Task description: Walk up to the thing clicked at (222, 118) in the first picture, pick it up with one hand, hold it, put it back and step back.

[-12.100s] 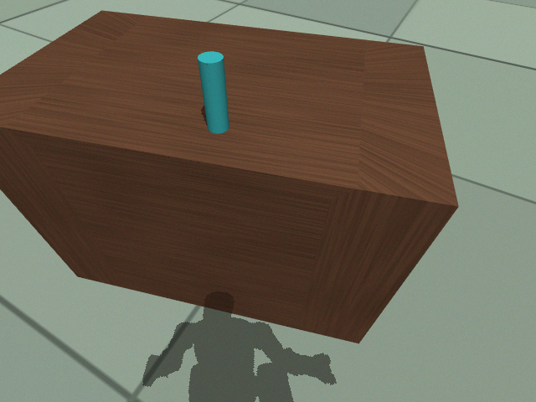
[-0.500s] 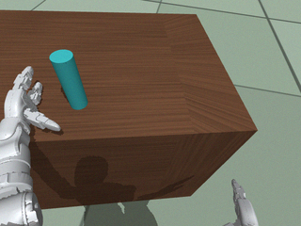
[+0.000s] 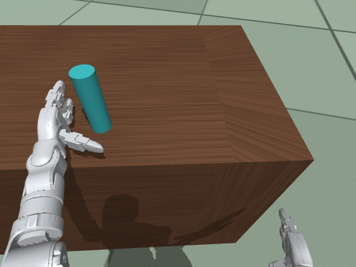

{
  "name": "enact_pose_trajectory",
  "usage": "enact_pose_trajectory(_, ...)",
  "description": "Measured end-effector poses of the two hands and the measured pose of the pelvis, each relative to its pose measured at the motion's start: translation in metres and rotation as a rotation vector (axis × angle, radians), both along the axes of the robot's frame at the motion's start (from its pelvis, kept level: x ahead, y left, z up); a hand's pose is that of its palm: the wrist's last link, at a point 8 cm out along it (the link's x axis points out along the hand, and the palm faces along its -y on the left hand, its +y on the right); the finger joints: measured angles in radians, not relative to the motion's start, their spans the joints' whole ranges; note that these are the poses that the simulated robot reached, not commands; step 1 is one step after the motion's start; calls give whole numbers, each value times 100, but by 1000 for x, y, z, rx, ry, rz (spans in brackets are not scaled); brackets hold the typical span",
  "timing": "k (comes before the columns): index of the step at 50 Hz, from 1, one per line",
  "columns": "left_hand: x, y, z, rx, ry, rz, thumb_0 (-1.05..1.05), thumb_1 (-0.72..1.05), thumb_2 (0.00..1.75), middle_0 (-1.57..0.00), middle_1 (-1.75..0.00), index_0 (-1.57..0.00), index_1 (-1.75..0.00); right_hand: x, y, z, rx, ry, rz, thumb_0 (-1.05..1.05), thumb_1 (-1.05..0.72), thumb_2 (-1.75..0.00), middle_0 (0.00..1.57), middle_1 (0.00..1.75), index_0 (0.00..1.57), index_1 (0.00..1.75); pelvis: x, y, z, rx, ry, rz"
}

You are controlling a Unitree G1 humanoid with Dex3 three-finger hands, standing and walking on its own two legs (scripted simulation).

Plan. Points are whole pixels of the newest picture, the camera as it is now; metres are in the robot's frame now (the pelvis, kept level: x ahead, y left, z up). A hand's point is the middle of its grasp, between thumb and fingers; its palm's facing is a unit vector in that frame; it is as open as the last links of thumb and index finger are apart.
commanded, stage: close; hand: left
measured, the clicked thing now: (93, 102) +0.45 +0.18 +0.14
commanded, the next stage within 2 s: settle in 0.72 s
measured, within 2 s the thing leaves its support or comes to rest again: leaves its support in 0.98 s
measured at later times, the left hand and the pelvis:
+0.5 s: hand (97, 115) +0.43 +0.18 +0.11, palm faces +0.15 -0.99 +0.02, open 11.7 cm; pelvis -0.01 +0.00 -0.01, yaw -1 degrees
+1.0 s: hand (95, 108) +0.46 +0.18 +0.12, palm faces +0.14 -0.99 +0.00, open 7.4 cm; pelvis -0.01 +0.01 -0.01, yaw -1 degrees
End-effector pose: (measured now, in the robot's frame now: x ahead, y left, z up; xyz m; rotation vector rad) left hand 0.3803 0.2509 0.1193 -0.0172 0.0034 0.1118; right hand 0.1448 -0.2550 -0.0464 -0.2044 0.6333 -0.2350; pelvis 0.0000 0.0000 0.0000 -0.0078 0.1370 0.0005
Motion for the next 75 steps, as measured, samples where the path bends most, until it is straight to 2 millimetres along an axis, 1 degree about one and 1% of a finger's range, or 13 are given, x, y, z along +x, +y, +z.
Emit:
enact_pose_trajectory(3,3,-6,0,1,1,4,-1,-51,2,-7,-2,-8,-2,-6,-1,2,-7,-1,-1,-1,53,-4,5,5,6,5,-3,0,-1,0,-3,-1)
enact_pose_trajectory(5,6,-10,1,2,2,9,-1,-52,3,-11,-5,-12,-5,-9,-1,3,-9,-6,-5,-1,53,-5,5,5,6,5,-5,0,-1,0,-6,-4)
enact_pose_trajectory(12,18,-19,9,-4,-7,28,-1,-50,12,-34,-22,-35,-22,-21,-4,6,-17,-14,-36,-1,52,-4,5,5,5,5,-11,1,-2,2,-7,-11)
enact_pose_trajectory(17,24,-26,1,-6,16,21,-1,-47,19,-50,-35,-51,-34,-26,-3,5,-18,-10,-42,-1,52,-4,5,5,5,5,-13,2,-3,1,4,-18)
enact_pose_trajectory(25,26,-25,-9,-6,15,40,-1,-32,37,-75,-57,-76,-57,-31,-3,1,-24,17,-54,-1,51,-4,5,5,5,5,-13,4,-6,1,22,-23)
enact_pose_trajectory(34,28,-18,-13,3,11,52,0,-7,62,-101,-84,-103,-84,-26,-2,-5,-20,33,-51,-1,50,-5,5,5,5,5,-12,4,-8,-1,36,-20)
enact_pose_trajectory(44,40,-16,-13,11,19,38,-1,-18,96,-96,-104,-97,-104,-22,6,-9,-7,46,-23,-1,51,-5,5,5,5,5,-12,4,-10,-3,55,-15)
enact_pose_trajectory(47,44,-16,-10,20,19,29,-1,-17,103,-93,-109,-95,-109,-24,7,-10,-3,52,-25,-1,51,-5,5,5,5,5,-10,5,-10,-4,59,-17)
enact_pose_trajectory(50,47,-17,-3,16,6,25,-1,-14,108,-91,-112,-93,-112,-25,8,-11,3,60,-29,-1,52,-5,5,5,6,5,-8,5,-10,-5,58,-18)
enact_pose_trajectory(55,52,-18,11,17,-12,28,-1,-11,114,-90,-115,-91,-116,-21,10,-10,11,58,-34,-1,52,-5,5,5,5,5,-5,6,-8,-6,51,-19)
enact_pose_trajectory(61,56,-16,29,17,-19,28,0,-11,116,-88,-118,-89,-119,-16,11,-8,24,42,-36,-1,52,-5,5,5,5,5,-2,7,-5,-7,41,-19)
enact_pose_trajectory(69,57,-13,40,19,-4,33,0,-13,119,-88,-120,-89,-120,-16,12,-9,39,47,-30,-1,52,-5,5,5,5,5,-3,8,-3,-6,28,-19)
enact_pose_trajectory(75,56,-14,48,19,-5,33,0,-14,120,-88,-120,-89,-120,-18,11,-10,37,48,-28,-1,53,-5,5,5,5,5,-4,6,-2,-5,21,-18)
